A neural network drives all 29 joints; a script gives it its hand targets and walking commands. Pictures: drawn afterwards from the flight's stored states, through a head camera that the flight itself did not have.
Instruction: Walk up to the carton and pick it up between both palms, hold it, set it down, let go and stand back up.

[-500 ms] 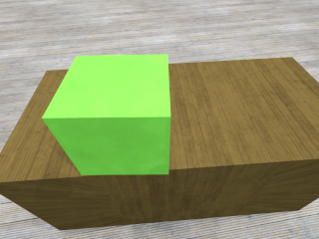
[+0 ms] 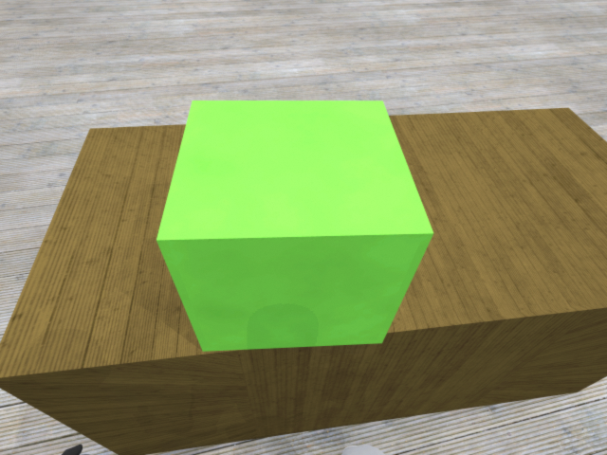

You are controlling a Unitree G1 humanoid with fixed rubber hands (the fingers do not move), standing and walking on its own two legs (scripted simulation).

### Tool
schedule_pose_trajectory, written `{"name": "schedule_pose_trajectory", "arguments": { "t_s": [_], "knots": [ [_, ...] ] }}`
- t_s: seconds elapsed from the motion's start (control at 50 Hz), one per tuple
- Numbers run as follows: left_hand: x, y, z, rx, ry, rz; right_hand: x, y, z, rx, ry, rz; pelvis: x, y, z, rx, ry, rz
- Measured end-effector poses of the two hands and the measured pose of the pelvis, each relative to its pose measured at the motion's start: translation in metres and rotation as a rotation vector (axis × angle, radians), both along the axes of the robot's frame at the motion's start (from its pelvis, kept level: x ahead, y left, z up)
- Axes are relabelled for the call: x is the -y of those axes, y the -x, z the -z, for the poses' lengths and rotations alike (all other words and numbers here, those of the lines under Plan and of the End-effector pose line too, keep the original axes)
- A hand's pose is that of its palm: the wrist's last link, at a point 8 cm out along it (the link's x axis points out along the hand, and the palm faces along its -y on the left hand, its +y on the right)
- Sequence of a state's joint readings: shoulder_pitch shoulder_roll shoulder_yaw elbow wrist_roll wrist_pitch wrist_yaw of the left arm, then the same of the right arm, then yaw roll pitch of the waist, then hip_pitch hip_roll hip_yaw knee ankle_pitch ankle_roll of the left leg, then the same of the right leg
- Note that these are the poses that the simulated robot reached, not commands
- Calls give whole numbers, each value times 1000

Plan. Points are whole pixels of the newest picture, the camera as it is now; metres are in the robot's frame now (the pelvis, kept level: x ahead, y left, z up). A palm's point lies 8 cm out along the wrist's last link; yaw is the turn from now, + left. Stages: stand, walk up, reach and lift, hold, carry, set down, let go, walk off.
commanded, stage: walk up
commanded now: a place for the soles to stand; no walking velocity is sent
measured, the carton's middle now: (291, 227) +0.46 -0.01 +0.02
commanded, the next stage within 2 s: none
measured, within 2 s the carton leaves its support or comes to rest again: neither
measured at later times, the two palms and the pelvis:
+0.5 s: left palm out of the picture +0.15 +0.31 -0.08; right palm (536, 448) +0.14 -0.31 -0.07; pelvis +0.02 +0.01 +0.01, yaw -1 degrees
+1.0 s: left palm out of the picture +0.09 +0.29 -0.09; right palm out of the picture +0.08 -0.32 -0.09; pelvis +0.01 -0.02 +0.02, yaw +0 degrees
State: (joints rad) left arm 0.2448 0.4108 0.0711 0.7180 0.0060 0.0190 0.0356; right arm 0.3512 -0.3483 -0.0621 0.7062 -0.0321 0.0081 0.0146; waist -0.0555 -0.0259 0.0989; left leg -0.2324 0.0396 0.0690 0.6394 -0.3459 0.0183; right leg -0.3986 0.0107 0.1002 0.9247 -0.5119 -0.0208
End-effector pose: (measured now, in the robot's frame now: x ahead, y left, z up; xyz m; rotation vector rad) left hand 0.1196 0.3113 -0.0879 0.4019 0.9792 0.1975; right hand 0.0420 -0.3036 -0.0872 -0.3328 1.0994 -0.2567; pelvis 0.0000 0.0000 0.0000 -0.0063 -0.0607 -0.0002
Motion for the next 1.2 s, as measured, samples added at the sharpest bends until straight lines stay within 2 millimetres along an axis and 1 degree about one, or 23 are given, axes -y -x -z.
{"name": "schedule_pose_trajectory", "arguments": {
  "t_s": [0.06,0.12,0.18,0.26,0.36,0.42,0.48,0.56,0.66,0.8,0.9,1.02,1.1,1.2],
  "knots": [
    [2,-20,-3,10,20,33,-11,-13,-3,16,-11,-12,-7,-7,-3,-11,10,12],
    [2,-35,-3,10,19,49,-16,-30,0,34,-20,-28,-11,-13,-2,-17,10,17],
    [1,-43,-5,8,10,53,-17,-46,5,47,-26,-39,-13,-17,-1,-11,26,19],
    [-3,-50,-13,25,15,32,-20,-64,1,75,-31,-58,-14,-23,-5,-14,7,14],
    [-4,-51,-17,33,26,10,-13,-84,-9,111,-14,-84,-12,-25,-9,-8,-1,18],
    [-2,-43,-15,14,33,-3,-6,-92,-15,130,-2,-89,-9,-23,-12,-6,-3,17],
    [0,-31,-12,-17,39,-18,0,-96,-19,137,5,-88,-6,-21,-14,-6,-5,16],
    [5,-12,-7,-63,49,-45,5,-94,-20,126,3,-79,-2,-18,-17,-5,-7,13],
    [12,10,-3,-115,61,-75,9,-85,-15,90,-10,-64,4,-15,-20,-6,-9,11],
    [18,29,-1,-160,65,-103,12,-65,-5,24,-31,-32,10,-12,-22,-10,-10,7],
    [21,32,-1,-172,61,-112,14,-50,0,-21,-36,-14,13,-10,-23,-14,-10,3],
    [23,29,-1,-172,61,-114,15,-38,5,-63,-39,3,16,-10,-24,-20,-9,0],
    [24,24,-1,-168,62,-114,15,-34,6,-77,-40,8,16,-13,-24,-23,-9,-5],
    [26,19,-1,-157,66,-116,15,-36,5,-81,-38,8,17,-16,-24,-25,-8,-9]
  ]
}}
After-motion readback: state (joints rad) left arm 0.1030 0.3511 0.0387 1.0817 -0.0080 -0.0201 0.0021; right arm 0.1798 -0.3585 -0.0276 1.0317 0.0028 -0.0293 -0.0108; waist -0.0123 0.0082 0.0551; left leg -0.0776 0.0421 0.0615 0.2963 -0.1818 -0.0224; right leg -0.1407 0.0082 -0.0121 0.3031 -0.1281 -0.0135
